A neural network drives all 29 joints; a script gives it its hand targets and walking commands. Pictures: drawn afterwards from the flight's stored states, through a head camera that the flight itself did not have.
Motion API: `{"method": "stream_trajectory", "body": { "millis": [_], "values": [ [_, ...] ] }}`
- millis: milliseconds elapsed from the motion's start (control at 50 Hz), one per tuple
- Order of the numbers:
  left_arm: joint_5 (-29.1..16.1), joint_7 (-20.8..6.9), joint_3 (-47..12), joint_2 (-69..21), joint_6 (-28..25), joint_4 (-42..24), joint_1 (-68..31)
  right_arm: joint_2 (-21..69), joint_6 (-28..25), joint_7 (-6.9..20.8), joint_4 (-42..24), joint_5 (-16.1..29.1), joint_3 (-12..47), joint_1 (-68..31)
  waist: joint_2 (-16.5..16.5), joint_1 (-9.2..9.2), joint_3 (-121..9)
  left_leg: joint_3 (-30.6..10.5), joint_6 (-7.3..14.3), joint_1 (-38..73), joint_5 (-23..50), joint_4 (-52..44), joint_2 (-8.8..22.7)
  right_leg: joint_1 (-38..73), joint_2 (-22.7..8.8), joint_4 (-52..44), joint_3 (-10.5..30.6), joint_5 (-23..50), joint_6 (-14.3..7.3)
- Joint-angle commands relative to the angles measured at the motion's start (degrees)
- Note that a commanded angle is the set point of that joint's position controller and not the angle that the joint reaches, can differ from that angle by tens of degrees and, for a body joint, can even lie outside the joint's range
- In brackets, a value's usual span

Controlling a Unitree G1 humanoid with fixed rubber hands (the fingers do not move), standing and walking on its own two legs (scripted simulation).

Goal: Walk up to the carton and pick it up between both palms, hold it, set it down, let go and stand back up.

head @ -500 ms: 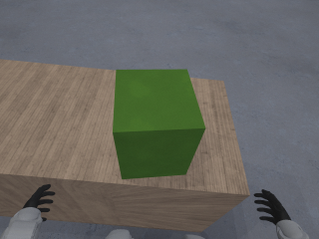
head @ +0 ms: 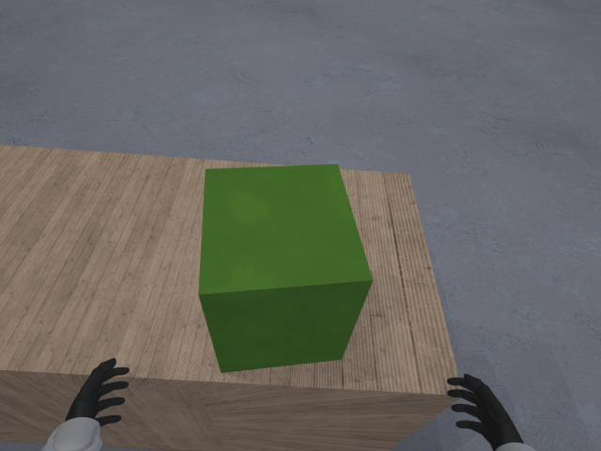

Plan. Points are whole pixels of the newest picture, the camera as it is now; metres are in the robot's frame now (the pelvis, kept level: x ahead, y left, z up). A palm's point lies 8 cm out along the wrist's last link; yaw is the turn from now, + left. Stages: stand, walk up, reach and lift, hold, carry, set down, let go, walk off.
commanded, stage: reach and lift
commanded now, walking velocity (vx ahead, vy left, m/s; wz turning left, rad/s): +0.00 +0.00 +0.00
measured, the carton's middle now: (278, 270) +0.37 +0.05 -0.01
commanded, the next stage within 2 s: none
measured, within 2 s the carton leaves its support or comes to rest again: neither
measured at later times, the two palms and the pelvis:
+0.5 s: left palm (107, 410) +0.17 +0.25 -0.05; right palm (478, 419) +0.18 -0.23 -0.04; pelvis +0.02 +0.00 +0.00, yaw -1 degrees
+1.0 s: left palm (114, 420) +0.16 +0.23 -0.03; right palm (464, 409) +0.18 -0.21 -0.03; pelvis +0.01 +0.00 +0.00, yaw -1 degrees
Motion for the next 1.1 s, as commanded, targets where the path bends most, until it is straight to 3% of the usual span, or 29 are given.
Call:
{"method": "stream_trajectory", "body": {
  "millis": [0, 20, 40, 60, 220, 260, 320, 360, 380, 400, 440, 460, 520, 600, 640, 660, 680, 700, 720, 740, 760, 820, 860, 920, 940, 1000, 1040, 1060, 1080],
  "values": [
    [-0.2, 0.7, 1.8, 6.0, -4.0, -8.4, -2.7, -8.7, -3.5, -0.3, -4.5, 0.1, -2.4, -1.9, 0.4, -0.81, -6.4, 2.8, 0.4, 1.9, 10.5, -3.9, -3.5, 1.7, 2.6, -4.5, -1.6, 8.5, -0.8],
    [-0.3, 0.9, 1.3, 4.9, -4.2, -5.6, -1.4, -8.4, -3.5, -0.1, -3.3, 0.9, -2.0, -2.3, 2.2, 0.02, -4.3, 2.9, 0.3, 1.0, 10.5, -4.4, -3.5, 1.6, 2.2, -5.4, -1.0, 7.4, -1.3],
    [-0.5, 0.7, 1.5, 5.3, -5.3, -7.4, -0.2, -8.5, -3.9, -0.4, -4.4, 0.8, -2.4, -1.4, 0.5, -1.01, -5.7, 2.9, 0.6, 3.4, 10.1, -4.5, -3.5, 1.4, 2.6, -5.8, -1.5, 7.3, -1.2],
    [-0.7, 1.1, 1.1, 5.2, -5.8, -6.9, -1.0, -7.0, -4.2, -0.5, -3.8, 1.5, -1.5, -0.5, -0.1, -0.21, -4.0, 2.8, 1.1, 3.0, 11.2, -4.5, -3.6, 1.1, 2.4, -5.9, -1.2, 8.5, -1.0],
    [-1.0, 1.8, -1.4, 1.5, -12.4, -6.4, 2.1, -6.5, -8.7, 0.8, -2.0, 4.6, -1.0, 0.7, 2.9, 0.53, -3.3, 2.1, -0.6, 5.6, 15.8, -5.7, -3.6, 1.8, 3.3, -8.5, -0.1, 7.8, -2.8],
    [-0.8, 1.9, -1.5, 0.8, -14.2, -6.4, 2.8, -6.5, -9.9, 0.9, -1.9, 5.6, -0.1, 0.2, 3.0, 1.44, -4.6, 1.9, -0.8, 4.8, 18.4, -5.6, -3.6, 3.6, 3.4, -8.1, 0.1, 10.2, -3.0],
    [-0.9, 1.5, -1.3, 0.4, -16.9, -3.2, 2.7, -5.9, -11.2, 0.5, -1.8, 6.2, 0.2, 0.0, 2.2, 1.03, -1.9, 2.2, -0.5, 4.9, 15.7, -6.2, -3.8, 3.0, 3.2, -8.9, 0.6, 7.6, -2.8],
    [-1.4, 1.6, -1.2, 0.7, -19.0, -4.7, 2.1, -5.0, -11.4, 0.3, -2.4, 6.5, 0.8, 1.3, 0.6, 0.76, -1.4, 2.3, 0.3, 5.6, 12.2, -7.1, -3.9, 2.0, 2.5, -9.3, 0.8, 4.7, -2.1],
    [-1.5, 1.8, -1.6, -0.3, -19.8, -4.2, 1.9, -4.5, -11.9, 0.3, -2.3, 5.8, 0.8, 0.5, 2.0, 1.61, -2.3, 2.4, -0.1, 5.3, 11.6, -7.1, -3.6, 2.0, 2.6, -9.2, 0.9, 3.3, -2.7],
    [-2.5, 2.2, -2.3, -0.1, -20.9, -5.1, 1.3, -4.2, -12.7, 0.4, -3.4, 6.5, 0.4, -0.5, 1.1, 1.86, -2.6, 2.5, 0.1, 4.1, 10.5, -6.6, -3.8, 1.6, 2.9, -8.6, 0.9, 2.6, -2.8],
    [-1.9, 2.4, -2.2, -0.6, -22.0, -4.2, 3.0, -4.5, -13.4, 0.5, -2.4, 6.6, 0.5, 0.9, 3.3, 2.04, -1.4, 2.5, -0.7, 4.2, 12.7, -6.8, -4.1, 1.9, 2.9, -8.7, 1.3, 4.2, -3.0],
    [-2.0, 2.3, -2.0, -0.9, -23.0, -3.1, 3.4, -3.9, -13.9, 0.4, -3.1, 7.4, 1.8, 0.6, 2.6, 2.89, -1.4, 2.3, -0.4, 4.8, 12.7, -6.6, -4.0, 1.5, 2.3, -9.0, 1.7, 4.8, -2.9],
    [-2.2, 2.2, -3.2, -1.3, -25.7, -4.0, 3.8, -3.3, -15.4, 0.0, -4.6, 8.5, 2.9, 1.7, 1.7, 1.73, -2.9, 2.3, -0.9, 5.8, 13.3, -6.2, -4.1, 2.4, 2.6, -9.0, 1.5, 4.5, -2.6],
    [-2.6, 2.1, -2.9, -1.8, -29.3, -2.3, 5.1, -2.4, -17.6, -0.4, -4.7, 10.5, 4.0, 1.5, 2.2, 2.38, -2.3, 1.7, -1.2, 4.9, 15.9, -5.2, -4.3, 2.7, 2.5, -8.0, 2.1, 8.2, -2.8],
    [-3.3, 1.9, -3.4, -2.0, -31.3, -2.5, 5.5, -2.2, -18.8, -0.6, -3.9, 11.3, 4.7, 1.6, 0.6, 1.86, -2.6, 1.4, -1.3, 6.0, 16.4, -4.6, -4.2, 1.9, 2.6, -8.0, 1.7, 8.9, -2.1],
    [-3.3, 1.7, -3.8, -2.0, -32.1, -2.1, 5.3, -2.9, -19.3, -0.5, -4.5, 11.3, 4.6, 1.3, 1.9, 1.85, -2.5, 1.8, -1.5, 6.4, 15.9, -4.8, -4.2, 1.8, 2.6, -8.1, 2.1, 8.4, -2.5],
    [-4.3, 1.6, -3.9, -2.3, -33.0, -2.4, 5.5, -2.3, -19.5, -0.5, -4.5, 12.3, 5.2, 1.3, 0.2, 2.33, -2.2, 1.6, -1.4, 5.3, 14.8, -4.7, -4.3, 2.4, 2.6, -8.2, 2.1, 6.9, -2.3],
    [-4.3, 1.6, -4.5, -2.6, -33.7, -2.0, 5.6, -2.2, -19.7, -0.6, -4.4, 11.7, 4.9, 1.8, 0.6, 1.84, -2.7, 1.8, -1.5, 6.3, 14.0, -4.6, -4.2, 1.2, 2.5, -8.2, 2.1, 6.1, -2.4],
    [-5.0, 1.7, -4.3, -2.7, -34.8, -1.7, 5.1, -1.5, -20.1, -0.5, -5.1, 12.3, 5.6, 1.4, -0.1, 2.75, -1.7, 2.1, -1.0, 4.7, 12.7, -4.4, -4.2, 0.6, 2.2, -8.2, 2.5, 4.3, -2.0],
    [-4.9, 1.7, -3.5, -1.9, -35.6, -3.0, 6.3, -1.1, -20.1, -0.7, -5.5, 12.7, 5.1, 3.6, -0.5, 1.67, -1.1, 2.0, -0.9, 4.6, 12.3, -5.1, -4.3, 0.6, 2.5, -7.8, 2.4, 4.7, -1.5],
    [-4.3, 1.7, -3.2, -2.9, -35.8, -0.7, 8.4, -1.6, -20.3, -0.6, -3.8, 13.0, 5.7, 4.2, -1.3, 2.23, -0.3, 1.9, -0.8, 5.0, 12.1, -4.9, -4.3, 0.0, 2.1, -8.1, 2.3, 5.1, -1.5],
    [-5.4, 2.2, -4.1, -1.9, -39.1, -3.7, 5.8, -1.4, -22.6, -0.4, -6.5, 13.7, 5.7, 1.6, 1.4, 2.68, -2.5, 1.8, -1.5, 3.1, 12.8, -3.3, -4.5, 0.2, 2.5, -6.3, 2.9, 5.4, -1.9],
    [-6.2, 2.4, -5.1, -2.7, -40.4, -1.7, 5.7, -0.5, -23.5, 0.0, -4.6, 14.9, 6.4, 1.4, -0.5, 2.48, -2.5, 1.6, -1.0, 2.7, 11.9, -3.1, -4.1, -0.8, 2.7, -5.8, 2.9, 3.9, -1.9],
    [-6.6, 2.1, -5.4, -3.0, -41.5, -1.4, 7.1, -0.9, -24.4, -0.1, -3.5, 15.6, 7.4, 0.6, 0.9, 3.37, -1.4, 1.7, -1.1, 2.3, 10.6, -2.6, -4.0, -2.3, 2.4, -5.7, 3.0, 1.1, -2.2],
    [-7.1, 2.3, -6.4, -2.0, -41.5, -2.5, 5.2, -1.7, -24.3, 0.1, -3.8, 15.6, 5.6, -0.3, 1.0, 2.01, -2.0, 1.5, -1.0, 2.3, 8.8, -3.1, -4.1, -2.6, 2.4, -5.6, 2.9, -0.6, -2.3],
    [-6.5, 2.9, -5.5, -1.9, -41.3, 0.2, 1.3, -1.2, -23.9, 0.2, -4.2, 16.3, 7.3, -3.5, 2.4, 2.78, -2.0, 1.2, -1.1, 1.0, 8.4, -2.7, -4.0, -2.8, 2.3, -5.3, 3.2, -1.0, -2.6],
    [-6.5, 2.8, -5.4, -2.5, -40.7, 0.2, 4.2, -0.9, -23.3, 0.0, -4.8, 15.9, 7.3, -1.6, 0.4, 2.46, -2.2, 0.8, -0.5, 1.7, 6.6, -3.2, -3.7, -2.7, 2.3, -5.2, 2.9, -1.7, -2.1],
    [-6.3, 2.8, -6.0, -2.9, -40.2, -0.4, 4.1, -1.1, -22.9, -0.1, -4.8, 16.0, 7.3, -2.0, 1.1, 2.00, -2.0, 0.8, -0.8, 1.9, 7.4, -3.6, -3.8, -2.1, 2.3, -5.8, 3.0, -0.9, -2.4],
    [-6.7, 2.9, -5.9, -2.5, -40.1, -0.7, 2.5, -0.2, -22.4, -0.1, -5.5, 16.6, 8.6, -2.6, 1.0, 3.06, -2.7, 1.1, -0.4, 1.7, 8.3, -3.3, -3.8, -2.4, 2.2, -5.4, 3.6, 0.0, -1.9]
  ]
}}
